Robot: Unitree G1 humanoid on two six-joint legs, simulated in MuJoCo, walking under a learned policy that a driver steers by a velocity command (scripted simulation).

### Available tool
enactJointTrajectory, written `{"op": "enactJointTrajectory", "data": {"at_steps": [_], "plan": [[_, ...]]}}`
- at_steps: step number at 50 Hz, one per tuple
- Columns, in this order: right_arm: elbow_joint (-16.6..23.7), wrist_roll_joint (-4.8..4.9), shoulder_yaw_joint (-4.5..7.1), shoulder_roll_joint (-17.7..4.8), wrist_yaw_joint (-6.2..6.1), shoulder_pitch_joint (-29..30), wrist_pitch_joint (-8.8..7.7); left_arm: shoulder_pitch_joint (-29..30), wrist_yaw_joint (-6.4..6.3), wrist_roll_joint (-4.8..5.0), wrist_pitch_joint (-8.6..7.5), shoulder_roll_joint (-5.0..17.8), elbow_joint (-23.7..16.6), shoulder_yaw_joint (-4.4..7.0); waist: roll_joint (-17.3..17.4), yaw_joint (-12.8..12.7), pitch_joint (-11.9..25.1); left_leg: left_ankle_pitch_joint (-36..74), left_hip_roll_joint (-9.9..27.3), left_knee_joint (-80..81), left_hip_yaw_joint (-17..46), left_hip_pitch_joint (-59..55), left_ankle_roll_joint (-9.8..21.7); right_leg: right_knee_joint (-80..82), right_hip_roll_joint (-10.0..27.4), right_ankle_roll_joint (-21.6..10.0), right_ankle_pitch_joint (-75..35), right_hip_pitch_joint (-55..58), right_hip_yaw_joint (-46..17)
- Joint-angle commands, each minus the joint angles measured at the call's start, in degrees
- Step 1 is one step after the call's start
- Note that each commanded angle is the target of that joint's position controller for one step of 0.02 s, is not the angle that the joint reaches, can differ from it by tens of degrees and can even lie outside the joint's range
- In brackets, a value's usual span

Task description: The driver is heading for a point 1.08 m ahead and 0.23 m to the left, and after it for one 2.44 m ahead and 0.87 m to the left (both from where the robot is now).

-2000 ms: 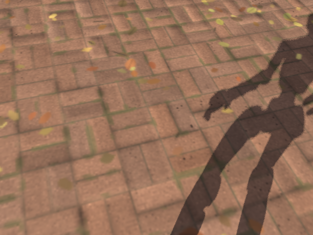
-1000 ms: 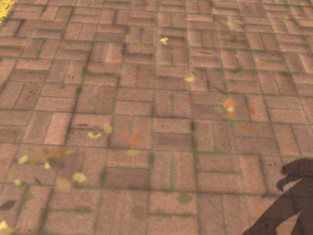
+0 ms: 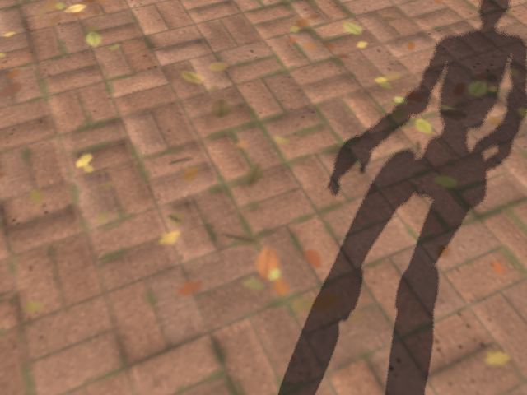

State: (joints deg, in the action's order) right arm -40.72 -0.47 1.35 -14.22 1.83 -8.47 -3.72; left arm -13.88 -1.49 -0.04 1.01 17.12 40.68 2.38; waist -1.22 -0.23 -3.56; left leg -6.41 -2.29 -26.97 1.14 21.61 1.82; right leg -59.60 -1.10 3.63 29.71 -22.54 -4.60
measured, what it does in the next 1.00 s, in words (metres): steps on the spot, turning left: right foot, then left foot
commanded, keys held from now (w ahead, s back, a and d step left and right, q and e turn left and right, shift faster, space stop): q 0.66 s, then w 0.10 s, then w+e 0.24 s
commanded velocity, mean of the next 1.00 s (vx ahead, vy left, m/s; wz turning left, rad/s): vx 0.12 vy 0.00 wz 0.34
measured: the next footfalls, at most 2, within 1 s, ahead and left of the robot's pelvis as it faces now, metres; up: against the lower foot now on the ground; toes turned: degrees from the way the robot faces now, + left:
right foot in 0.22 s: +0.11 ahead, -0.13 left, +0.00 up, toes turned +11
left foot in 0.64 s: +0.03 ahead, +0.12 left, +0.00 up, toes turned +23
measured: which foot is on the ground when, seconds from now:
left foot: down 0.00-0.24, up 0.26-0.62, down 0.64-1.00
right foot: up 0.00-0.20, down 0.22-0.64, up 0.66-1.00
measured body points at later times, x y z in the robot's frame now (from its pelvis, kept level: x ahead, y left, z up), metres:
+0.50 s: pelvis +0.04 -0.02 +0.01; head +0.08 -0.03 +0.46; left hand +0.11 +0.28 -0.08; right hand +0.25 -0.26 -0.10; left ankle +0.01 +0.11 -0.68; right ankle +0.07 -0.14 -0.73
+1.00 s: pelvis +0.08 +0.04 +0.02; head +0.08 +0.05 +0.47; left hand +0.09 +0.35 -0.09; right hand +0.28 -0.18 -0.09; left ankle +0.00 +0.11 -0.73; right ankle +0.23 -0.07 -0.68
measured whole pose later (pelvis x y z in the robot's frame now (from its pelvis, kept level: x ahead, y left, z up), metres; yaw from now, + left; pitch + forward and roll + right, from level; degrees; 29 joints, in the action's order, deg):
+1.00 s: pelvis +0.08 +0.04 +0.02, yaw +23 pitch +1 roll +0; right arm -41.9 -0.3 2.5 -15.5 -0.2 -16.6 -3.0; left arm -12.8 0.8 1.3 -1.8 17.5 43.2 4.1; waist -1.2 1.5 1.2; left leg -12.3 -2.0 -14.4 -0.6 3.4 2.9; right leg -43.4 4.0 2.1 7.3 -31.7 -1.1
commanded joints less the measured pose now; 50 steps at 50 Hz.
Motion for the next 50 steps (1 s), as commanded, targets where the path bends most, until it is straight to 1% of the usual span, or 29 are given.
{"op": "enactJointTrajectory", "data": {"at_steps": [1, 3, 4, 7, 10, 11, 12, 13, 14, 15, 16, 17, 19, 21, 23, 25, 28, 30, 31, 32, 33, 34, 35, 36, 37, 39, 41, 44, 50], "plan": [[3.3, -0.03, 3.16, -10.8, -0.52, 1.8, 0.73, -3.5, -0.89, -0.29, -0.08, 3.0, -3.3, 1.05, 10.3, -1.5, 8.6, 24.6, 11.8, 7.8, 14.2, -8.4, 10.8, 10.3, 0.6, 1.4, -0.9, 1.2, 1.9], [3.1, 0.69, 3.96, -12.4, -1.02, 0.7, 1.47, -2.8, -1.26, -0.15, 0.13, 3.8, -3.3, 1.26, 9.7, -0.8, 11.3, 20.3, 12.9, 8.0, 16.3, -9.7, 11.6, 14.1, 0.1, 1.1, -5.7, 3.2, 1.2], [3.2, 1.05, 4.17, -12.6, -1.25, 0.8, 1.91, -1.9, -1.36, -0.08, 0.39, 4.3, -3.5, 1.44, 9.5, -0.4, 11.5, 15.2, 13.1, 8.5, 17.5, -9.4, 11.7, 15.3, 0.1, 0.8, -7.4, 3.5, 0.8], [3.3, 1.50, 4.41, -12.4, -1.87, 1.3, 3.15, 1.5, -1.11, -0.09, 0.46, 4.3, -4.8, 1.66, 9.6, 0.2, 8.9, 1.0, 12.3, 9.7, 20.5, -6.1, 10.8, 19.7, -0.5, -0.4, -9.8, 4.5, 0.1], [3.5, 2.07, 4.39, -11.7, -2.65, 2.5, 4.38, 0.3, -0.31, -0.14, -0.94, 3.6, -4.6, 1.92, 9.3, -1.7, 7.8, -2.0, 9.8, 6.9, 21.8, -3.6, 8.3, 31.8, -1.2, -2.3, -16.7, 10.4, 1.5], [3.4, 2.16, 4.08, -10.6, -2.90, 1.4, 4.67, -0.6, -0.24, -0.37, -1.39, 4.9, -4.6, 2.40, 7.9, -2.1, 8.1, -4.5, 8.0, 4.4, 21.2, -1.3, 6.0, 36.2, 1.2, -3.7, -19.5, 14.6, 0.3], [4.1, 1.75, 3.35, -8.0, -2.94, 0.6, 4.67, -2.0, -0.59, -1.46, -1.44, 9.2, -5.0, 3.38, 0.1, -1.6, 9.1, -12.1, 4.4, -3.8, 16.5, 4.3, 2.5, 39.5, 11.3, -7.8, -19.9, 19.0, -8.3], [5.7, 1.88, 3.35, -7.4, -2.99, 0.9, 4.36, -0.4, -0.30, -2.74, -1.15, 12.2, -4.7, 4.30, -14.4, -0.2, 6.0, -24.1, -4.1, -15.0, 4.8, 11.3, -0.8, 43.9, 20.6, -15.7, -26.8, 15.2, -20.2], [4.5, 0.95, 4.73, -11.5, -3.03, -1.5, 4.10, 2.0, -0.31, -3.20, -1.60, 9.4, -6.2, 3.47, -12.0, -0.3, 6.5, -28.8, -1.4, -29.3, 5.7, 11.1, -3.3, 43.9, 24.1, -19.7, -32.9, 13.5, -21.8], [3.0, 1.49, 5.71, -13.0, -2.88, -3.8, 4.38, 4.9, -0.53, -2.60, -1.93, 6.7, -7.0, 2.63, -8.0, 1.2, 6.3, -26.5, -0.9, -35.5, 6.3, 11.3, -4.1, 42.5, 21.6, -18.4, -36.0, 13.2, -16.9], [1.5, 1.66, 5.91, -12.4, -3.18, -5.9, 5.20, 7.6, -0.59, -1.61, -2.14, 5.8, -7.4, 2.40, -5.6, 2.5, 5.7, -23.7, -0.3, -38.5, 5.7, 11.9, -5.3, 41.1, 18.3, -16.0, -37.1, 13.8, -11.6], [1.3, 1.46, 5.85, -11.7, -3.41, -6.0, 5.88, 8.3, -0.61, -0.74, -2.31, 5.4, -7.3, 2.29, -5.3, 2.1, 5.1, -20.9, 0.3, -40.5, 5.5, 13.8, -6.4, 40.3, 17.2, -15.2, -39.5, 15.3, -8.9], [2.5, 1.82, 5.10, -9.2, -3.17, -4.1, 6.48, 7.2, -0.82, -0.69, -1.88, 5.6, -6.7, 2.32, -5.6, 1.0, 4.7, -17.9, 1.0, -39.3, 3.2, 14.0, -8.0, 40.0, 15.3, -15.4, -43.4, 16.1, -4.0], [4.7, 2.20, 4.43, -7.9, -2.70, -0.8, 6.50, 5.2, -1.23, -0.92, -1.16, 6.2, -6.0, 2.78, -7.1, -1.0, 5.5, -16.3, 2.2, -33.6, 1.5, 14.3, -8.9, 39.9, 15.8, -16.2, -43.5, 19.6, -2.5], [6.1, 2.00, 3.86, -7.1, -2.02, 0.8, 6.51, 4.8, -1.34, -0.82, -0.57, 7.6, -5.6, 3.37, -7.8, -1.9, 6.8, -16.6, 3.4, -27.2, 0.0, 10.5, -8.8, 39.4, 16.6, -16.5, -43.1, 20.3, -0.9], [7.3, 1.85, 3.65, -7.2, -1.38, 1.4, 6.57, 5.1, -1.01, -0.53, -0.26, 9.2, -5.4, 4.05, -8.6, -2.2, 7.5, -16.7, 3.7, -21.7, -2.0, 5.7, -7.9, 39.2, 17.7, -16.6, -43.9, 18.8, 0.5], [8.0, 1.86, 4.20, -8.5, -0.73, 0.4, 7.06, 5.1, -0.30, 0.51, -0.38, 10.3, -4.7, 4.59, -9.3, -1.8, 7.6, -15.3, 3.2, -14.0, -4.1, 1.4, -5.9, 37.5, 19.1, -16.0, -43.3, 18.6, 1.2], [7.3, 1.76, 4.62, -8.5, -0.38, -2.6, 7.31, 6.5, -0.12, 1.74, -0.65, 10.3, -4.3, 4.71, -8.5, 0.6, 7.5, -7.7, 2.0, -3.2, -5.8, -4.8, -3.1, 33.5, 18.4, -13.3, -40.9, 16.4, 3.4], [6.7, 1.55, 5.18, -9.5, -0.71, -4.6, 7.28, 4.5, 0.01, 1.97, -0.97, 8.9, -3.2, 4.41, -6.3, 1.3, 7.9, -1.2, 1.0, 2.9, -4.7, -10.7, -1.2, 29.3, 16.6, -10.0, -35.8, 13.1, 5.9], [6.7, 1.65, 6.56, -14.0, -1.47, -6.8, 7.12, 1.9, 0.27, 0.44, -1.25, 6.4, -2.7, 3.80, 3.8, 0.9, 9.2, 15.7, 7.4, 5.4, 5.5, -20.9, 2.1, 18.1, 12.3, -4.6, -22.6, 3.1, 11.2], [8.5, 0.53, 7.77, -20.9, -2.10, -6.4, 6.62, 4.4, 0.23, -2.33, -1.37, 3.3, -6.4, 2.42, 20.1, 0.3, 8.6, 33.4, 23.2, 5.1, 27.5, -25.3, 14.1, 3.1, 3.2, 1.2, 8.0, -14.4, 12.5], [8.1, -0.88, 6.84, -17.0, -1.64, -9.2, 5.21, 9.0, -0.24, -1.33, -1.46, 6.0, -6.7, 3.21, 12.5, 5.6, 13.2, 22.0, 24.8, 7.2, 28.5, -23.3, 19.7, -6.4, 2.6, 0.9, 10.4, -15.7, 2.9], [7.0, -0.38, 5.99, -14.7, -1.59, -8.5, 4.11, 8.9, 0.03, 0.24, -1.37, 7.4, -6.5, 3.72, 10.0, 4.2, 11.1, 5.4, 21.6, 9.2, 24.4, -22.3, 17.1, -7.7, 4.2, -0.4, 5.3, -17.6, 1.5], [6.4, 0.92, 5.45, -12.5, -1.77, -6.6, 3.51, 8.1, 0.21, 0.59, -1.44, 7.6, -5.5, 4.06, 8.1, 3.0, 8.7, -12.4, 18.1, 11.1, 22.1, -21.0, 13.5, -5.2, 5.6, -1.5, -0.5, -18.8, 1.4], [6.3, 1.65, 4.60, -10.6, -2.02, -5.1, 3.28, 8.5, 0.24, 0.30, -1.57, 8.1, -5.0, 4.29, 8.6, 2.9, 6.2, -21.3, 16.7, 13.4, 22.0, -19.7, 11.8, -2.8, 6.1, -1.6, -5.0, -20.1, 1.5], [6.0, 0.76, 3.56, -9.3, -2.54, -4.2, 2.78, 6.7, 0.93, 0.22, -2.39, 7.1, -4.0, 4.08, 10.7, 1.6, 4.5, -22.4, 14.6, 16.8, 19.8, -17.3, 10.7, -0.8, 5.4, -1.3, -13.0, -17.7, 2.8], [5.4, -0.02, 3.50, -9.5, -2.80, -4.9, 1.81, 6.1, 1.47, 0.76, -3.34, 6.5, -2.8, 3.77, 9.7, 1.9, 3.9, -18.0, 14.2, 18.1, 16.5, -18.3, 10.2, 3.7, 5.6, -1.3, -17.9, -17.4, 3.3], [4.0, -0.05, 3.85, -11.0, -2.80, -6.3, 0.60, 7.4, 1.85, 0.93, -3.95, 5.0, -2.6, 2.93, 8.4, 3.0, 2.6, -14.0, 14.9, 19.2, 13.0, -18.8, 9.8, 11.4, 5.9, -1.2, -21.8, -16.6, 3.3], [0.9, 0.35, 4.50, -12.4, -2.15, -8.3, -0.35, 8.5, 2.59, 1.55, -3.99, 4.5, -3.3, 2.21, 6.6, 4.3, -0.9, -12.4, 18.4, 21.6, 8.9, -19.7, 10.6, 18.0, 6.3, -2.0, -23.0, -18.0, 1.9]]}}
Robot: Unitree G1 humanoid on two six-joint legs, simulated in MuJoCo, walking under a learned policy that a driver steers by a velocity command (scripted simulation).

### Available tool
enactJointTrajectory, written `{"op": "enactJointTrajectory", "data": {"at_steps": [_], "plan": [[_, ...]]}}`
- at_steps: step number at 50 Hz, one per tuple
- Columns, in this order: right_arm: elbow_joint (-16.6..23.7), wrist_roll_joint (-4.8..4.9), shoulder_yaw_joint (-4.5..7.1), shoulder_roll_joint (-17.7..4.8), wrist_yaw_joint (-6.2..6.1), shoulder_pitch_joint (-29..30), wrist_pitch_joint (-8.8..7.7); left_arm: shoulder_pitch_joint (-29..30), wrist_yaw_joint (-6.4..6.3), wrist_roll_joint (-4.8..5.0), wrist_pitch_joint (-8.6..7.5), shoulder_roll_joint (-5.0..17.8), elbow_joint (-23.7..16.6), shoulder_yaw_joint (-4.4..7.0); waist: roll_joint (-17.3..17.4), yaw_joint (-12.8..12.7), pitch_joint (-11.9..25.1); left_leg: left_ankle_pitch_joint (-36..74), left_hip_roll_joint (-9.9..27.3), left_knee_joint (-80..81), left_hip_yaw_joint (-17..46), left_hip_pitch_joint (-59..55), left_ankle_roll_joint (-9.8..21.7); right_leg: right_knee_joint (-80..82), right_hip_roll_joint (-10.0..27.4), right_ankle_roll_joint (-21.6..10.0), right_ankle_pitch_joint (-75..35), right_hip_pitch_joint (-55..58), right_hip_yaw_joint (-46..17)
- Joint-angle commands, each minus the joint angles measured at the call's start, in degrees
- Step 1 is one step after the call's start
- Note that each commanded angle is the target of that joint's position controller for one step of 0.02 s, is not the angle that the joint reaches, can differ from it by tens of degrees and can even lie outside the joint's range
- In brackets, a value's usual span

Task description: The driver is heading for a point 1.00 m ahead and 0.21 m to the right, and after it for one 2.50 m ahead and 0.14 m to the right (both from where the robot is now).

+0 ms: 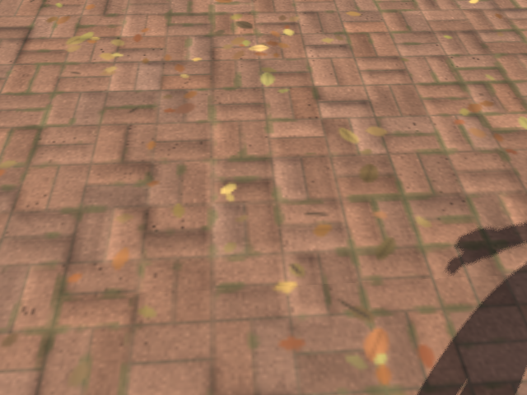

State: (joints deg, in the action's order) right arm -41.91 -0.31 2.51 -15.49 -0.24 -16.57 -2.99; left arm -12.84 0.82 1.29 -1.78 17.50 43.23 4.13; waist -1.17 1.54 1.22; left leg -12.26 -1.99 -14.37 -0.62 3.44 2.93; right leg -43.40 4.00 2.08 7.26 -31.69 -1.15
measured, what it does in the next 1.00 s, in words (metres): walks ahead, turning right: right foot, then left foot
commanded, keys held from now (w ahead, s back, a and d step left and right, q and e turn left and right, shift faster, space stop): w+e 0.52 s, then w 0.14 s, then w+q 0.34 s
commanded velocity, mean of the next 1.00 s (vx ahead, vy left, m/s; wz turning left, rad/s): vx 0.47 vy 0.00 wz -0.25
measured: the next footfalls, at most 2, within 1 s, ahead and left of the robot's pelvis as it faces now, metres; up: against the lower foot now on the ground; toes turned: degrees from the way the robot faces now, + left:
right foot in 0.22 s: +0.21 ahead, -0.18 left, +0.00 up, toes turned -10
left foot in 0.72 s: +0.58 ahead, -0.09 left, +0.00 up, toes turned -23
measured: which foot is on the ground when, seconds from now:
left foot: down 0.00-0.24, up 0.26-0.70, down 0.72-1.00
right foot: up 0.00-0.20, down 0.22-0.74, up 0.76-1.00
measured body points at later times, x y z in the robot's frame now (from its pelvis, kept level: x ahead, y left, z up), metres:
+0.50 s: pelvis +0.22 -0.11 +0.00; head +0.25 -0.15 +0.45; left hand +0.36 +0.14 -0.10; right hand +0.33 -0.42 -0.10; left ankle +0.41 +0.04 -0.68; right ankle +0.17 -0.17 -0.75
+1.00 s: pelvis +0.52 -0.16 +0.00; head +0.55 -0.17 +0.45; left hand +0.78 +0.01 -0.09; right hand +0.47 -0.44 -0.12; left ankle +0.54 -0.08 -0.75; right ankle +0.58 -0.36 -0.70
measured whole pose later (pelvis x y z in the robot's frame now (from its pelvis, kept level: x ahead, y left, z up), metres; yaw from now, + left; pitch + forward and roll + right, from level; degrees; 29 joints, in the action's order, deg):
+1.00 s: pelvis +0.52 -0.16 +0.00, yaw -16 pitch +1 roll +1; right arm -45.1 1.0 2.8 -15.5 0.5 -21.2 -3.8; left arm -7.3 0.2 -0.9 -5.3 16.4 37.3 1.4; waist -1.8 4.0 -2.2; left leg -9.6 -5.8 -17.9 5.3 9.3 4.0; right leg -45.5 3.6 2.1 11.2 -34.2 -4.7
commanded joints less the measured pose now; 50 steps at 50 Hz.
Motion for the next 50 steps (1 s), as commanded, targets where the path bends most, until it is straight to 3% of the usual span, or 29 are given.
{"op": "enactJointTrajectory", "data": {"at_steps": [1, 8, 9, 10, 11, 12, 13, 14, 15, 16, 17, 18, 20, 25, 29, 33, 34, 35, 36, 37, 38, 39, 40, 41, 42, 43, 45, 47, 50], "plan": [[1.6, 0.29, 3.43, -11.1, 0.01, -0.4, -1.14, 7.8, 0.41, 0.23, -1.24, 3.9, -6.1, 0.30, 6.2, 2.7, -6.1, -5.5, 18.4, 9.0, 9.5, -2.2, 9.4, 2.7, 1.2, -0.7, -0.6, -9.1, -1.6], [-0.7, 1.63, 4.36, -12.3, 0.43, -0.7, -0.52, 9.1, 1.97, 0.23, -1.43, 3.8, -9.2, -0.41, 5.7, 2.3, -6.2, 5.0, 18.9, 3.6, 1.8, -4.1, 6.7, 7.9, -0.1, -5.2, 4.1, -2.4, 3.1], [-0.6, 1.79, 4.48, -12.9, 0.31, 0.6, -0.24, 6.3, 1.98, 0.14, -1.43, 4.5, -8.9, 0.02, 5.6, 0.0, -4.5, 14.1, 17.9, -1.0, -0.4, -2.8, 5.6, 9.6, -2.0, -6.4, 3.9, 3.3, 5.2], [-0.5, 1.61, 4.26, -12.4, 0.11, 1.0, 0.00, 0.3, 1.77, 0.12, -1.37, 6.2, -7.4, 1.17, 4.3, -3.3, -0.5, 25.6, 15.7, -10.5, -3.9, -0.2, 3.7, 11.2, -4.9, -7.7, 2.9, 13.2, 7.1], [-0.1, 0.82, 3.37, -10.2, -0.22, -0.1, -0.07, -9.2, 1.20, 0.55, -1.14, 9.9, -5.0, 3.15, 1.4, -7.2, 5.6, 29.3, 12.4, -24.9, -7.7, 6.3, 1.0, 11.4, -5.9, -9.7, 3.2, 27.6, 5.0], [3.6, -0.86, 1.57, -5.7, -0.23, -1.3, -0.94, -16.0, 0.16, 0.51, -0.79, 17.8, -4.9, 5.05, -12.8, -8.0, 11.0, 7.1, 4.7, -49.3, -9.6, 28.5, -4.4, 16.9, 9.2, -18.6, 12.0, 45.4, -23.4], [4.0, -0.63, 0.96, -5.0, 0.12, 0.3, -2.85, -16.5, 0.52, 0.35, -1.49, 16.0, -6.0, 3.76, -14.0, -7.7, 16.9, -20.0, -1.6, -59.9, 3.1, 39.8, -5.0, 28.2, 15.6, -23.6, 20.3, 51.4, -46.5], [4.6, 1.87, 2.05, -9.7, 1.06, 3.6, -4.13, -13.7, 0.68, -0.09, -1.99, 12.2, -6.4, 2.55, -8.9, -8.4, 11.0, -16.3, 2.5, -62.9, 6.5, 45.7, -3.6, 29.4, 15.4, -21.3, 21.9, 48.1, -40.3], [5.0, 2.40, 1.93, -10.0, 1.38, 5.5, -4.84, -11.1, 0.69, -0.35, -2.19, 10.3, -6.9, 1.96, -5.3, -7.1, 6.2, -11.5, 5.2, -60.1, 5.4, 45.6, -2.0, 28.6, 13.2, -19.5, 19.0, 41.9, -33.0], [4.8, 1.09, 1.90, -9.5, 1.10, 6.0, -5.05, -7.7, 0.64, -0.50, -2.08, 9.1, -7.6, 1.49, -0.8, -5.0, 2.5, -7.4, 7.3, -55.1, 5.1, 43.1, -1.9, 28.8, 10.9, -18.1, 13.3, 34.7, -27.5], [4.4, -0.02, 2.25, -9.5, 0.82, 5.6, -4.70, -4.9, 0.48, -1.00, -2.10, 7.6, -8.5, 0.86, -1.3, -3.1, 0.9, -4.1, 8.7, -50.6, 5.4, 39.2, -2.2, 30.0, 8.6, -17.2, 7.7, 29.4, -23.4], [4.3, -0.33, 2.31, -9.2, 0.90, 4.8, -4.15, -3.2, 0.28, -1.37, -2.06, 7.5, -9.3, 0.72, -2.9, -1.9, 0.2, -1.9, 8.7, -49.1, 5.1, 36.3, -2.8, 31.3, 7.2, -17.3, 3.6, 25.8, -21.5], [3.8, -0.76, 2.18, -8.1, 0.84, 3.7, -3.15, -2.7, -0.31, -1.12, -2.36, 8.0, -9.2, 0.84, -2.9, -0.8, -0.2, 1.1, 7.7, -46.0, 3.9, 34.7, -4.7, 32.3, 5.7, -18.0, -4.8, 22.5, -17.5], [6.4, -0.52, 0.96, -5.0, 0.79, 14.2, -3.07, -6.9, -1.76, -0.19, -2.11, 9.1, -6.5, 1.33, -3.0, -3.9, -3.0, 16.0, 4.0, -24.7, 3.1, 31.9, -7.2, 31.5, 1.4, -14.8, -8.4, 19.5, -11.9], [7.5, 0.39, 0.62, -4.9, 2.11, 19.9, -4.03, -10.6, -2.14, 0.36, -1.81, 8.8, -3.9, 1.41, -3.5, -6.2, -3.7, 21.9, 2.8, -15.6, 3.4, 28.4, -5.9, 30.3, 3.5, -13.8, -5.9, 22.6, -14.2], [7.6, 0.36, 1.43, -7.0, 2.67, 18.9, -4.63, -11.4, -2.51, -0.15, -0.84, 8.5, -2.0, 1.62, -5.1, -5.0, -3.8, 14.4, 2.8, -12.6, 3.8, 27.9, -2.4, 25.0, 7.3, -12.5, -14.2, 31.8, -17.3], [7.0, 0.37, 1.88, -7.9, 2.56, 16.3, -4.69, -10.6, -2.46, -0.36, -0.58, 8.9, -2.1, 1.73, -5.9, -3.6, -2.5, 11.2, 1.8, -12.3, 2.2, 25.1, -1.1, 22.0, 7.1, -12.0, -22.5, 33.6, -16.4], [5.5, 0.28, 2.76, -9.4, 2.24, 10.8, -4.75, -9.8, -2.35, -0.55, -0.30, 8.6, -2.3, 1.56, -5.9, -0.8, 1.3, 11.0, 0.2, -10.9, -0.2, 17.5, 0.8, 15.2, 4.9, -10.9, -33.0, 34.2, -14.1], [4.1, -0.15, 3.42, -11.3, 2.00, 2.8, -4.67, -9.3, -2.25, -1.05, -0.13, 7.4, -3.0, 0.79, -5.0, 3.0, 8.8, 13.0, 4.0, -13.6, 2.7, 3.4, 4.1, 3.8, 2.5, -9.4, -33.2, 29.4, -11.7], [3.0, -0.91, 4.59, -15.7, 1.88, -5.4, -4.45, -15.3, -2.05, -1.35, -0.59, 3.6, -3.7, -0.46, 6.0, 2.7, 18.6, 9.9, 16.1, -15.4, 23.4, -19.4, 12.9, -16.6, -4.8, -5.5, -15.5, 10.8, -8.6], [0.5, 0.83, 4.38, -13.9, 2.60, -8.8, -3.97, -18.2, -1.80, -0.81, -1.34, 2.3, -3.0, -1.30, 19.0, 2.2, 21.6, -1.0, 22.9, -5.8, 44.7, -27.3, 18.2, -30.7, -10.7, -2.7, 23.3, -2.9, -6.8], [1.1, 2.29, 3.10, -10.0, 2.65, -5.7, -3.72, -12.7, -1.46, -0.02, -2.17, 7.1, -4.1, -0.41, 12.2, 3.2, 13.5, -9.8, 21.5, -3.0, 43.8, -22.2, 15.7, -34.4, -6.4, -3.4, 22.5, -9.5, -9.1], [2.2, 1.77, 2.65, -8.6, 2.36, -1.9, -3.18, -5.6, -1.19, 0.39, -2.91, 7.9, -5.9, -0.35, 6.8, 3.3, 6.3, -8.2, 19.1, -2.1, 36.0, -14.0, 13.6, -33.1, -3.9, -3.7, 18.0, -10.6, -7.2], [2.5, 0.94, 2.36, -8.1, 2.23, 0.5, -2.73, -1.1, -0.99, -0.50, -3.74, 7.3, -7.1, -0.48, 2.4, 2.1, 0.3, -1.8, 16.7, -0.4, 30.8, -5.7, 12.8, -28.9, -2.3, -3.8, 15.1, -10.5, -5.6], [2.8, 0.44, 2.06, -7.4, 2.00, 1.5, -2.71, -0.4, -0.93, -1.57, -4.14, 7.0, -7.4, -0.22, 2.1, 0.5, -0.8, 4.0, 14.8, 0.4, 27.8, -1.7, 12.2, -24.3, -0.5, -3.6, 12.4, -8.2, -5.6], [3.0, 0.16, 1.90, -7.2, 1.79, 1.9, -2.56, -1.3, -0.76, -1.93, -4.29, 6.0, -7.4, -0.36, 3.4, -0.7, -0.7, 8.0, 13.1, 1.4, 26.0, 0.7, 12.1, -21.5, 0.1, -3.0, 11.3, -5.8, -5.2], [2.7, 0.82, 2.00, -7.4, 1.32, 1.6, -2.34, -2.4, -0.64, -2.23, -4.15, 4.2, -7.3, -0.87, 5.6, -2.0, -0.2, 12.3, 11.6, 2.6, 22.7, 3.5, 12.9, -15.1, 0.3, -1.4, 11.5, -3.6, -3.8], [2.2, 1.32, 2.59, -9.3, 0.63, 0.9, -2.14, 0.9, -0.78, -2.44, -4.00, 2.7, -8.5, -1.62, 5.8, -1.4, -1.3, 14.3, 10.7, 3.6, 19.5, 7.4, 13.0, -6.9, -0.3, 0.2, 9.0, -2.1, -2.2], [1.3, 1.71, 3.23, -10.9, -0.15, -1.3, -1.43, 7.9, -0.45, -2.03, -4.42, 1.7, -9.7, -2.23, 5.4, 1.0, -2.2, 12.2, 8.2, 3.3, 16.4, 11.8, 10.5, 5.5, -2.5, 1.3, -4.7, 3.5, -1.7]]}}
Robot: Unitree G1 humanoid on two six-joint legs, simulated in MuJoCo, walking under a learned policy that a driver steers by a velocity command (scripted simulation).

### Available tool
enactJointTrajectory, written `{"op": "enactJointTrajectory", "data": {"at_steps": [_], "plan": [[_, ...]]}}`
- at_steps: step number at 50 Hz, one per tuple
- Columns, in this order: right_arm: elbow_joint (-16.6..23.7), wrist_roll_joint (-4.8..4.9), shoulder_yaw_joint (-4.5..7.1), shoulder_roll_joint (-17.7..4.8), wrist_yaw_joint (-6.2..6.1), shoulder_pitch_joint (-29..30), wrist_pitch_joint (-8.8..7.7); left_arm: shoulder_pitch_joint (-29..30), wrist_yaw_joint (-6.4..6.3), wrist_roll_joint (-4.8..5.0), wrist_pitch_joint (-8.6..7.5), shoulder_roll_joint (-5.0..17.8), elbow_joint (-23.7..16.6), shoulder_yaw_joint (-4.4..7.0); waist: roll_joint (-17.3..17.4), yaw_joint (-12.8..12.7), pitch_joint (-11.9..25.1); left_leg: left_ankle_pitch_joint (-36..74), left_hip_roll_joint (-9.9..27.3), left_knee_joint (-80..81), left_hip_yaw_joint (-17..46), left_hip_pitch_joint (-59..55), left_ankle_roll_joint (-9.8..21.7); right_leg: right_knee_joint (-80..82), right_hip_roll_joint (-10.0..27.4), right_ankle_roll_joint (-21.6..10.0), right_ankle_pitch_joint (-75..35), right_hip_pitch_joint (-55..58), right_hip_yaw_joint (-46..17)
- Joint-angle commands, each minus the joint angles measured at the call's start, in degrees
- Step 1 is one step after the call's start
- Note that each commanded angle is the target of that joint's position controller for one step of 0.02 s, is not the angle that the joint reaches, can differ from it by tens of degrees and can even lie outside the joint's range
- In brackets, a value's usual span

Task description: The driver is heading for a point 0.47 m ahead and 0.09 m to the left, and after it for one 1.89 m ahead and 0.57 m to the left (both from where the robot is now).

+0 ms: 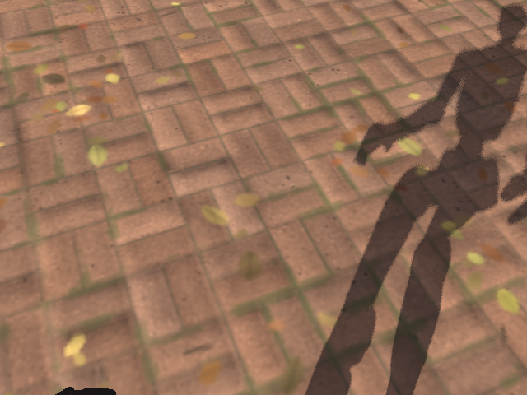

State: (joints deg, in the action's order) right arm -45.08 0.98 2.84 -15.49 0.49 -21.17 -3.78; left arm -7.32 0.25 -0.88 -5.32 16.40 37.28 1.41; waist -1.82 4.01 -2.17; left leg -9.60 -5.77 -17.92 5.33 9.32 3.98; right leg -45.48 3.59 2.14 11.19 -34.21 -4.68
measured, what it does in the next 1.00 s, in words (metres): walks ahead, turning left: right foot, then left foot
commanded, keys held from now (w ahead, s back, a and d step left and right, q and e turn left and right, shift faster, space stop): w+q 0.80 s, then w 0.08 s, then w+e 0.12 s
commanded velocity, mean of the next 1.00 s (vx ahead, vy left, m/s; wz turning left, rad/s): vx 0.50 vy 0.00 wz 0.49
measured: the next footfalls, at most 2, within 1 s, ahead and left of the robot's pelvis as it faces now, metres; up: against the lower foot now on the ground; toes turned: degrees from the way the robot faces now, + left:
right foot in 0.18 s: +0.27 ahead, -0.14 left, +0.00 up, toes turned +11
left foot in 0.68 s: +0.47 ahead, +0.19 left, +0.00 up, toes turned +27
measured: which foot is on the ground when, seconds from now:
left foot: down 0.00-0.18, up 0.20-0.66, down 0.68-1.00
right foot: up 0.00-0.16, down 0.18-0.68, up 0.70-1.00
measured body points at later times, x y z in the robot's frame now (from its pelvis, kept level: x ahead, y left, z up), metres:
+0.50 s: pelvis +0.26 -0.03 +0.00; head +0.29 -0.03 +0.45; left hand +0.21 +0.26 -0.12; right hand +0.52 -0.23 -0.09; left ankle +0.35 +0.16 -0.68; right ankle +0.24 -0.15 -0.75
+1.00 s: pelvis +0.50 +0.12 +0.00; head +0.52 +0.15 +0.45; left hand +0.51 +0.44 -0.10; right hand +0.72 -0.07 -0.10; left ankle +0.44 +0.17 -0.75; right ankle +0.74 +0.05 -0.68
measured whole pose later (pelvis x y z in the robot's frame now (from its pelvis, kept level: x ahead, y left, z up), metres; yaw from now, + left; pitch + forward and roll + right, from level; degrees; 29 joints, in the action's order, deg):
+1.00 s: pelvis +0.50 +0.12 +0.00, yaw +32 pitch +1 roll +0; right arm -40.4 0.0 2.5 -15.8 0.5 -17.9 -3.3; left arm -7.4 0.6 -0.1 -5.0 17.9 41.7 2.5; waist -2.5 2.6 -2.4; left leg -11.0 -6.2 -16.6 3.1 6.0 5.3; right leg -45.2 7.1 3.0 -0.3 -39.5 -2.8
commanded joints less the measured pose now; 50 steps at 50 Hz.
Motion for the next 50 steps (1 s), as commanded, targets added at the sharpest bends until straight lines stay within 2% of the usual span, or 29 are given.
{"op": "enactJointTrajectory", "data": {"at_steps": [1, 5, 7, 8, 9, 10, 11, 12, 13, 14, 16, 18, 21, 25, 28, 30, 32, 33, 34, 35, 36, 37, 38, 39, 40, 42, 44, 47, 50], "plan": [[4.1, 0.50, 2.97, -11.0, -1.04, 2.0, -0.34, 4.1, 0.29, 0.43, -1.05, 3.1, -4.1, 0.57, 6.2, -0.7, 1.3, 8.7, 11.8, 6.4, 10.6, 6.3, 8.8, 10.1, -3.0, 1.5, -12.0, 7.8, 1.7], [3.3, 1.03, 3.05, -10.7, -1.41, -1.0, 0.62, 7.2, 0.59, 1.32, -1.56, 5.3, -5.1, 1.65, 7.0, -0.7, 1.7, 2.3, 13.4, 2.0, 15.7, 2.9, 6.6, 16.4, -4.0, 0.6, -12.2, 12.1, -0.6], [3.6, 0.85, 3.14, -10.4, -1.46, -0.1, 1.05, 4.4, 0.47, 1.51, -1.88, 6.6, -4.6, 2.54, 8.1, -3.0, 2.3, 1.9, 13.5, -2.0, 17.7, 2.1, 5.1, 18.7, -3.7, -1.2, -8.9, 16.8, -0.3], [3.9, 0.62, 2.75, -9.1, -1.39, 0.1, 1.15, 0.4, 0.16, 1.33, -1.97, 7.5, -3.6, 3.27, 7.9, -5.2, 3.9, 3.0, 11.6, -6.1, 17.0, 3.2, 3.8, 20.6, -3.1, -2.7, -7.6, 23.0, 0.3], [4.8, 0.02, 1.71, -6.1, -1.11, 0.6, 0.98, -6.5, -0.31, 0.57, -2.12, 9.8, -2.8, 4.17, 5.0, -8.7, 9.6, 0.7, 8.6, -17.8, 13.8, 7.3, 1.9, 20.2, 3.0, -5.8, -4.9, 34.1, -4.7], [6.1, 0.08, 0.34, -1.6, -1.13, -4.5, 0.50, -13.2, -0.69, -0.20, -1.44, 14.5, -1.9, 5.35, -8.3, -8.6, 18.1, -16.9, 1.2, -36.4, 5.6, 22.2, -1.8, 21.7, 15.8, -12.4, 1.6, 52.5, -22.7], [7.1, 1.44, 0.46, -4.2, -1.24, -7.0, 0.19, -15.6, 0.02, 0.59, -0.66, 13.7, -0.1, 5.47, -17.1, -7.7, 18.8, -25.4, 2.9, -48.7, 3.3, 33.8, -2.9, 27.2, 21.9, -16.9, 16.3, 54.0, -40.6], [6.3, 1.77, 1.73, -8.8, -1.41, -3.5, 0.51, -12.7, 0.10, 0.90, -0.60, 9.1, -0.8, 4.36, -8.8, -8.5, 10.9, -20.2, 5.9, -53.6, 4.6, 36.6, -3.4, 29.1, 19.1, -15.0, 20.1, 47.5, -35.3], [6.8, 1.17, 2.08, -9.5, -1.40, 0.6, 0.89, -10.0, 0.06, 0.79, -0.43, 7.0, -0.9, 3.71, -4.9, -8.2, 5.9, -15.5, 7.6, -54.0, 2.9, 36.3, -3.7, 29.4, 16.5, -13.2, 13.7, 41.4, -26.2], [7.2, 0.61, 2.14, -8.8, -1.30, 2.3, 1.15, -7.6, 0.16, 0.48, -0.38, 5.5, -0.7, 3.18, -3.1, -7.0, 3.1, -12.0, 9.1, -52.2, 2.4, 34.5, -4.1, 30.7, 13.9, -12.4, 6.5, 36.1, -19.8], [7.9, 0.61, 2.20, -7.0, -0.73, 3.2, 1.80, -5.4, 0.08, -0.01, -0.61, 4.5, 0.2, 2.95, -5.3, -5.2, 0.9, -8.4, 11.5, -49.1, 1.5, 30.8, -4.4, 33.5, 10.9, -11.7, -1.2, 29.9, -11.4], [8.7, 0.59, 1.80, -5.0, -0.36, 4.4, 2.37, -5.5, 0.08, 0.38, -1.16, 5.0, 1.3, 3.36, -4.7, -4.9, 0.6, -6.1, 11.9, -46.9, 0.4, 30.5, -4.9, 35.5, 10.6, -12.6, -6.4, 28.4, -6.5], [10.5, 0.17, 1.33, -4.0, 0.08, 8.0, 2.45, -6.2, -0.09, 0.52, -1.35, 7.1, 3.0, 4.15, -2.4, -5.2, 0.1, -0.6, 12.5, -39.5, 0.3, 32.3, -5.5, 36.8, 11.3, -13.5, -12.6, 29.6, -1.3], [12.2, 0.25, 0.62, -3.2, 1.54, 14.4, 1.68, -7.1, -0.42, 0.94, -0.72, 9.2, 4.7, 4.57, -1.2, -7.4, -1.0, 9.9, 11.6, -26.7, -2.9, 29.1, -4.5, 37.1, 10.2, -12.0, -15.6, 30.6, 6.5], [14.3, 0.46, 0.49, -3.4, 2.46, 19.2, 1.64, -9.5, -0.51, 1.73, -0.02, 10.7, 6.4, 4.98, -0.9, -8.6, -2.4, 9.9, 10.8, -21.1, -5.0, 28.3, -2.9, 36.4, 11.4, -10.9, -16.8, 34.0, 9.3], [15.6, 0.41, 0.81, -4.3, 2.95, 20.8, 1.76, -10.3, -0.54, 2.30, 0.68, 11.7, 7.2, 5.34, -1.2, -8.1, -2.6, 6.0, 9.7, -18.8, -6.6, 27.4, -1.2, 33.7, 12.4, -9.9, -22.9, 37.3, 11.0], [15.9, 0.06, 1.85, -6.3, 3.04, 18.3, 2.15, -10.2, -0.89, 2.70, 1.42, 13.5, 7.3, 5.87, -3.0, -5.6, 0.5, 0.1, 6.1, -18.0, -9.9, 20.8, 1.1, 25.9, 12.2, -8.6, -41.7, 39.2, 13.4], [14.9, -0.02, 3.00, -8.2, 2.87, 12.9, 2.42, -10.0, -1.11, 2.89, 1.88, 14.2, 7.2, 6.02, -3.1, -2.2, 3.9, -0.9, 3.7, -16.6, -11.3, 13.0, 2.8, 17.5, 11.4, -7.7, -49.2, 38.3, 14.9], [12.3, 0.22, 4.83, -11.2, 2.16, 3.3, 2.79, -9.8, -1.36, 2.89, 2.03, 13.2, 6.9, 5.54, -1.6, 2.9, 8.8, 2.4, 1.8, -13.7, -10.8, -1.5, 5.0, 5.2, 9.5, -5.9, -47.6, 31.9, 16.4], [10.7, 0.73, 6.36, -16.0, 0.84, -4.5, 3.49, -11.8, -1.33, 0.65, 1.68, 9.0, 5.7, 3.92, 7.7, 4.6, 14.1, 3.9, 11.4, -13.3, 4.2, -19.1, 8.8, -13.5, 6.1, -3.4, -18.8, 16.0, 16.5], [12.3, 0.65, 6.21, -20.4, 1.01, -1.5, 2.54, -15.7, -0.50, -0.47, 0.07, 3.2, 2.2, 1.78, 17.9, -2.0, 21.2, -10.0, 24.2, -4.8, 38.5, -32.6, 19.7, -30.3, -5.5, -0.8, 24.3, -5.6, 7.3], [12.9, 0.45, 4.89, -14.8, 1.40, -2.6, 1.68, -8.3, 0.19, 1.75, -1.52, 9.4, 1.9, 2.99, 9.7, 3.1, 21.6, -14.5, 24.4, 0.5, 39.9, -31.8, 18.1, -33.8, -3.2, -1.6, 21.6, -11.2, -1.3], [12.2, 0.07, 4.10, -12.6, 1.47, -0.5, 0.95, -4.6, 0.46, 3.19, -2.35, 10.4, 0.3, 3.22, 8.2, 2.4, 13.0, -10.3, 22.6, 1.3, 31.5, -24.9, 15.7, -31.2, -1.1, -2.6, 15.6, -14.0, -0.3], [12.3, 0.15, 3.69, -11.4, 1.41, 2.9, 0.63, -4.4, 0.02, 2.27, -2.70, 9.5, 0.8, 2.95, 3.1, -0.3, 8.7, -3.8, 19.9, 1.3, 25.2, -16.7, 13.9, -26.5, 1.3, -2.6, 11.0, -11.1, -0.2], [12.9, -0.20, 3.28, -10.1, 1.26, 6.2, 0.59, -4.7, -0.34, 0.85, -2.62, 9.6, 1.2, 3.22, 2.6, -2.5, 6.2, 2.9, 17.8, 1.8, 20.7, -9.9, 12.8, -21.9, 2.6, -2.0, 8.3, -7.3, -0.2], [13.3, -1.15, 2.51, -8.3, 0.81, 8.9, 0.32, -7.3, -0.14, 0.42, -1.33, 9.0, 2.3, 3.27, 4.7, -5.1, 5.6, 11.4, 16.3, 4.2, 16.1, -3.0, 12.8, -18.8, 3.9, -0.7, 5.0, -1.8, 0.2], [11.7, -0.93, 2.38, -8.4, 0.37, 7.9, -0.21, -7.4, -0.16, 0.07, -0.31, 7.2, 2.8, 2.82, 4.4, -5.3, 4.8, 17.4, 15.3, 5.4, 11.6, 0.8, 13.0, -14.9, 3.7, 1.0, 2.1, -0.6, 1.6], [9.3, -0.96, 2.25, -9.0, -0.37, 6.1, -0.46, -2.6, 0.07, 0.44, 0.07, 5.1, 2.0, 1.91, 5.3, -3.4, 2.5, 18.7, 13.4, 6.7, 5.2, 1.5, 10.7, -4.3, 3.8, 1.7, -9.3, -1.9, 2.6], [7.3, -0.92, 2.05, -9.5, -0.48, 3.9, -0.71, 2.9, 0.87, 1.32, -0.33, 3.9, 1.2, 1.22, 5.5, -0.5, 0.6, 12.3, 12.9, 8.1, 1.8, 1.3, 8.3, 6.4, 2.4, 0.4, -20.4, 0.7, 3.8]]}}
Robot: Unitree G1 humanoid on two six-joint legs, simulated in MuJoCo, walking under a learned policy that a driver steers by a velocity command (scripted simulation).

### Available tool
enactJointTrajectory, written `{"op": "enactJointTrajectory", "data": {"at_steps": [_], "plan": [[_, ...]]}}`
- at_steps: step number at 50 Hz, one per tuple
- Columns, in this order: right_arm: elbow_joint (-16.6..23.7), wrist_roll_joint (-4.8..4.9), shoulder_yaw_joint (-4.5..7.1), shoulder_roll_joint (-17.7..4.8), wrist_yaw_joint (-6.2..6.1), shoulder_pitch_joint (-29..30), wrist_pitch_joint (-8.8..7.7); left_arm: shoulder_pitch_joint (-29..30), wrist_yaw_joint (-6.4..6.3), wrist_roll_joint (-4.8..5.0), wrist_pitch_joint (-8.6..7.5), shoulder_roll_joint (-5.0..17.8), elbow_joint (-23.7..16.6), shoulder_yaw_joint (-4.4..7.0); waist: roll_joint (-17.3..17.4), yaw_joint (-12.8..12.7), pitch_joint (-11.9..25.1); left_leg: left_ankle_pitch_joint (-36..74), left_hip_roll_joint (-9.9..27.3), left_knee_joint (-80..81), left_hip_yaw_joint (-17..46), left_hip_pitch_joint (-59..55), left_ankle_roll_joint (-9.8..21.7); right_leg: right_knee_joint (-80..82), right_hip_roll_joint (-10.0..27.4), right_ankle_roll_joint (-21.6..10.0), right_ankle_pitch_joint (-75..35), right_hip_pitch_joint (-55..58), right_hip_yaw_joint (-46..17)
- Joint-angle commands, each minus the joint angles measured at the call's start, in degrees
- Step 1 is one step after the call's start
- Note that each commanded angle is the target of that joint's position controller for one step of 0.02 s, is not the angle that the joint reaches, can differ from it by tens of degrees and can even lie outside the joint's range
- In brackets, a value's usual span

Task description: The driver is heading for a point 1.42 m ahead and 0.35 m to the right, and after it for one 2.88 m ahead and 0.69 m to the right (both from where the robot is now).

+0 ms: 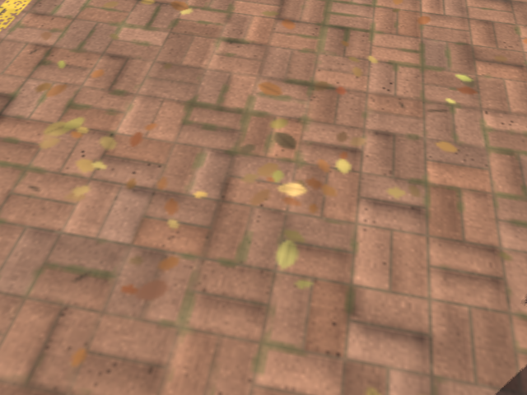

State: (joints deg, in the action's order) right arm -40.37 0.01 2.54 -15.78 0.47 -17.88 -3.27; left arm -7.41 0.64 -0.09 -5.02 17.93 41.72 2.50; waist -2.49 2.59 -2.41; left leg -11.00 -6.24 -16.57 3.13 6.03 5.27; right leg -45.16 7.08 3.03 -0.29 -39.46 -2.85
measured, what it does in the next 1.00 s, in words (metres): walks ahead, turning right: right foot, then left foot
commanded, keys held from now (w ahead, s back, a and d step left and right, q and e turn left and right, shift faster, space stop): w+e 0.70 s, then w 0.30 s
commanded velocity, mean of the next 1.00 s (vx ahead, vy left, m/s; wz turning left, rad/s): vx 0.50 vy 0.00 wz -0.37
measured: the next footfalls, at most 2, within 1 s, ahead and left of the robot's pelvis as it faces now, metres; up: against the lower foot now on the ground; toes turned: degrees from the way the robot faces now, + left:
right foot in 0.22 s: +0.31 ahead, -0.16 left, +0.00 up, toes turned -6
left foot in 0.70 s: +0.62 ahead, -0.02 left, +0.00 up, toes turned -27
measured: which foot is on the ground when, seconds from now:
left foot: down 0.00-0.22, up 0.24-0.68, down 0.70-1.00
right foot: up 0.00-0.20, down 0.22-0.72, up 0.74-1.00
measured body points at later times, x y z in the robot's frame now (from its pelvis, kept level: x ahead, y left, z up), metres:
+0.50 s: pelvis +0.29 -0.08 +0.00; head +0.33 -0.10 +0.45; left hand +0.43 +0.18 -0.11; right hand +0.41 -0.38 -0.09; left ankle +0.44 +0.07 -0.68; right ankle +0.27 -0.15 -0.75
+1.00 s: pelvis +0.57 -0.11 +0.00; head +0.59 -0.12 +0.45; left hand +0.84 +0.04 -0.10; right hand +0.47 -0.37 -0.12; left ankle +0.59 +0.00 -0.75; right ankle +0.59 -0.30 -0.69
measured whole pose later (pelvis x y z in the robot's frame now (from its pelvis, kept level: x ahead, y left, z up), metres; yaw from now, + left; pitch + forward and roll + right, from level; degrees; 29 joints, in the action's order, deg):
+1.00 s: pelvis +0.57 -0.11 +0.00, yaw -27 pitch +1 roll +1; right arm -46.6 0.4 2.8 -15.4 0.9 -21.0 -5.0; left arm -9.8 0.6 0.4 -2.8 17.2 38.4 2.6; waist -2.7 4.2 -1.1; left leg -11.3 -2.7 -16.1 -0.8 6.3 2.2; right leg -48.4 4.4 0.4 11.1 -34.9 -3.2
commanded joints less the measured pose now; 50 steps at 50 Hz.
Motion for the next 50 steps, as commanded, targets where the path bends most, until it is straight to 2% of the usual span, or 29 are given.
{"op": "enactJointTrajectory", "data": {"at_steps": [1, 4, 7, 9, 11, 12, 13, 14, 15, 16, 17, 18, 21, 24, 27, 29, 32, 34, 35, 36, 37, 38, 39, 40, 41, 42, 44, 47, 50], "plan": [[1.7, 0.06, 2.40, -9.7, -0.41, -0.4, -1.37, 4.6, 0.78, 0.89, -0.72, 2.3, -3.7, 0.03, 6.1, 1.7, 0.1, 11.6, 14.3, 7.5, 4.0, 3.7, 7.0, 8.0, -1.5, -1.0, -10.6, 6.1, 2.0], [-0.7, 0.08, 2.60, -10.2, -0.24, -2.4, -1.26, 7.7, 1.77, 1.46, -0.81, 3.0, -5.2, 0.10, 5.3, 2.8, -2.2, 11.6, 17.5, 6.9, 3.6, -3.5, 6.7, 11.9, -2.2, -3.1, -8.2, 2.0, 1.3], [-2.4, 0.29, 3.00, -10.6, -0.59, -3.2, -0.46, 8.8, 2.97, 1.35, -0.85, 3.1, -6.7, 0.11, 5.1, 2.4, -2.4, 19.2, 20.2, 3.4, 2.4, -11.3, 5.6, 13.8, -3.6, -5.7, -0.3, -1.0, 1.1], [-2.2, 0.18, 3.26, -11.5, -1.04, -1.8, 0.15, 5.3, 3.28, 1.04, -0.68, 4.2, -6.4, 0.66, 6.4, 0.1, 0.6, 35.8, 19.8, -2.3, 0.2, -13.1, 3.9, 14.1, -6.3, -7.5, 5.0, 4.8, 3.6], [-1.4, -0.06, 3.02, -11.5, -1.79, -0.2, 1.06, -7.0, 2.63, 0.68, -0.28, 8.1, -3.7, 2.95, 5.8, -6.7, 9.2, 51.3, 16.2, -20.0, -4.1, -9.3, 1.1, 15.5, -10.5, -10.6, 3.9, 23.4, 6.4], [0.1, -1.39, 1.99, -9.5, -2.32, -2.5, 0.70, -15.3, 2.02, 0.70, 0.12, 12.8, -2.9, 4.27, -0.8, -8.8, 16.3, 34.4, 13.6, -37.6, -5.9, 4.6, -1.4, 13.7, -0.8, -15.1, -1.2, 41.8, -7.5], [1.0, -1.85, 0.01, -3.3, -1.16, -8.8, -0.69, -17.2, 2.24, 1.41, -0.01, 15.0, -2.5, 4.72, -14.0, -4.9, 22.4, -16.4, 1.2, -56.2, -3.1, 28.1, -5.6, 20.5, 11.1, -25.5, 12.0, 60.3, -37.7], [0.8, -0.19, 0.68, -8.1, -0.28, -3.7, -2.32, -18.7, 1.99, 1.89, 0.20, 9.3, -2.4, 3.38, -7.8, -8.7, 22.5, -20.1, 3.1, -61.0, 4.6, 34.9, -4.9, 26.2, 10.7, -23.8, 20.8, 62.3, -42.2], [3.1, 1.64, 1.15, -10.0, 0.33, 2.4, -3.46, -15.2, 1.52, 1.37, 0.39, 8.2, -3.2, 3.02, -4.6, -9.0, 14.2, -15.1, 5.9, -60.1, 4.4, 38.6, -4.2, 27.6, 9.4, -21.5, 19.5, 55.9, -34.8], [4.0, 1.17, 0.86, -9.4, 0.24, 5.7, -4.15, -12.2, 1.25, 0.91, 0.55, 8.1, -4.1, 2.94, 1.4, -7.8, 9.4, -11.5, 7.9, -56.4, 3.5, 37.8, -4.0, 28.3, 7.4, -20.3, 14.2, 48.2, -29.6], [4.3, -0.07, 1.12, -9.3, -0.01, 6.7, -4.38, -9.6, 1.06, 0.65, 0.68, 7.5, -4.8, 2.72, 3.7, -5.8, 5.9, -9.3, 9.4, -51.7, 3.1, 35.7, -4.5, 29.3, 5.7, -20.0, 7.5, 41.4, -25.7], [4.5, -0.66, 1.32, -9.1, -0.12, 5.9, -4.09, -8.3, 0.82, 0.06, 0.68, 6.8, -5.5, 2.39, 2.2, -3.9, 5.4, -8.0, 10.3, -49.3, 3.3, 32.1, -5.0, 30.4, 4.1, -20.0, 2.5, 37.2, -23.3], [4.0, -1.12, 1.01, -7.4, -0.45, 3.7, -2.67, -7.2, 0.19, 0.57, 0.78, 6.8, -5.7, 2.46, 0.0, -1.9, 4.0, -7.0, 10.8, -42.1, 1.5, 29.4, -7.8, 32.3, 2.0, -20.5, -4.1, 30.1, -18.4], [5.4, -1.26, 0.19, -5.4, -0.73, 9.4, -2.20, -8.7, -0.80, 1.00, 1.15, 8.8, -4.8, 3.13, -0.4, -3.5, 2.2, 3.5, 9.5, -30.2, 0.2, 27.7, -9.9, 32.8, -1.1, -18.6, -4.0, 25.0, -13.8], [6.4, -0.68, -0.18, -4.4, -0.28, 15.6, -2.80, -11.3, -1.46, 1.39, 1.94, 9.0, -3.6, 3.31, -1.5, -6.1, 2.3, 14.6, 6.7, -18.9, -0.2, 21.9, -10.2, 31.5, -3.2, -15.7, 0.2, 22.8, -12.8], [7.1, -0.02, 0.11, -5.1, 0.09, 18.2, -3.21, -13.2, -1.61, 1.72, 2.38, 9.1, -2.7, 3.42, -1.9, -6.9, 2.4, 15.8, 5.7, -15.3, 0.7, 20.4, -9.8, 29.8, -2.3, -15.0, 2.9, 24.6, -15.4], [7.2, 0.40, 1.14, -7.3, 0.47, 18.2, -3.85, -13.6, -1.81, 1.78, 2.95, 8.4, -2.3, 3.44, -3.4, -5.9, 2.7, 11.1, 5.6, -11.2, 2.8, 18.9, -8.0, 25.1, -0.3, -13.8, 5.2, 30.4, -20.9], [5.9, 0.49, 2.14, -8.7, 0.27, 13.1, -4.31, -12.2, -1.74, 1.51, 3.28, 7.6, -2.7, 3.37, -4.5, -2.7, 3.9, 8.4, 5.8, -8.4, 1.8, 11.8, -5.5, 20.5, -0.8, -12.2, 3.3, 30.7, -22.1], [5.0, -0.14, 2.97, -10.3, -0.13, 7.7, -4.55, -11.9, -1.52, 1.19, 3.15, 5.5, -3.2, 2.60, -3.5, 0.1, 8.2, 7.6, 8.8, -7.8, 3.3, 2.0, -3.2, 13.0, -3.5, -10.5, 2.5, 28.5, -19.8], [4.2, -0.84, 3.72, -13.2, -0.57, -0.8, -4.49, -13.2, -1.37, 0.00, 2.92, 1.7, -4.0, 1.22, 3.6, 2.9, 16.4, 3.7, 18.7, -8.6, 13.1, -11.9, 0.4, -2.7, -7.4, -8.4, 12.8, 22.2, -14.0], [1.5, -1.10, 4.75, -16.8, 0.02, -4.5, -3.59, -20.9, -1.34, 1.87, 2.37, -0.3, -5.4, 0.46, 23.0, -0.9, 20.5, -10.7, 28.9, -2.7, 39.5, -25.3, 9.2, -18.8, -13.8, -5.3, 34.2, 3.1, -7.6], [2.2, 0.22, 3.64, -11.1, 0.49, -3.1, -3.47, -20.4, -1.57, 2.30, 2.30, 5.3, -3.2, 1.35, 15.4, 0.4, 15.4, -21.8, 28.4, -0.1, 41.9, -22.1, 8.2, -25.2, -9.3, -4.6, 32.2, -2.7, -9.2], [2.3, 0.32, 2.85, -8.2, 0.43, -1.2, -3.27, -14.4, -1.50, 1.92, 2.41, 7.6, -3.6, 2.04, 10.0, 1.8, 8.5, -18.9, 25.8, 0.3, 33.1, -15.8, 6.2, -26.5, -7.9, -4.2, 26.9, -4.0, -8.1], [2.4, -0.25, 2.42, -7.5, 0.52, 1.1, -3.02, -10.9, -1.58, 1.31, 2.41, 7.0, -4.3, 1.98, 6.1, 1.1, 5.2, -11.3, 23.4, 1.0, 26.6, -10.1, 5.4, -25.6, -6.4, -3.9, 23.4, -2.8, -6.3], [1.9, -0.46, 2.11, -6.6, 0.53, 2.3, -2.87, -8.4, -1.39, 0.74, 2.10, 6.2, -5.1, 2.01, 5.7, 0.6, 2.3, -4.7, 21.5, 2.1, 22.2, -6.0, 5.8, -22.9, -5.1, -3.7, 21.0, -2.5, -5.9], [1.5, -0.86, 1.78, -6.0, 0.41, 2.8, -2.95, -8.3, -1.01, 0.90, 1.95, 5.3, -5.4, 1.94, 7.3, -0.7, 1.9, -0.5, 20.0, 3.2, 18.7, -3.1, 5.5, -20.8, -3.8, -3.7, 19.5, -0.2, -5.4], [0.5, -0.35, 1.66, -5.5, 0.47, 2.6, -3.19, -8.6, -0.57, 1.07, 1.97, 3.3, -5.3, 1.48, 8.9, -1.6, 2.3, 4.4, 18.6, 5.0, 14.7, -1.2, 6.4, -16.7, -3.0, -3.4, 18.9, 1.7, -3.4], [-1.1, 0.44, 2.34, -8.2, 0.31, 1.8, -3.13, -4.1, -0.24, 0.30, 1.73, 1.3, -6.8, 0.48, 7.6, -1.0, 1.1, 9.3, 19.0, 7.5, 10.8, 0.1, 8.0, -7.3, -1.7, -2.4, 14.3, 0.9, -1.2], [-2.4, 0.76, 2.57, -9.8, 0.15, 0.7, -2.55, 1.0, 0.40, 0.43, 1.01, 0.4, -7.7, -0.21, 6.9, 0.6, 0.7, 12.1, 17.5, 8.2, 5.8, 0.9, 6.9, 3.5, -2.1, -2.3, 5.2, 4.2, 0.5]]}}
Velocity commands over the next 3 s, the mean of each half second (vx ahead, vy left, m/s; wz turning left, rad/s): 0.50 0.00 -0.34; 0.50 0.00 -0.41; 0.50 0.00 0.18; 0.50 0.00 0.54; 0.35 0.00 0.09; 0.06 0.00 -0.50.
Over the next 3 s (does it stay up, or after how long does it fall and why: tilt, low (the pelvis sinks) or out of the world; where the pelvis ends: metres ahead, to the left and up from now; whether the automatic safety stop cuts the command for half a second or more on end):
stays up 1.36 -0.34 0.00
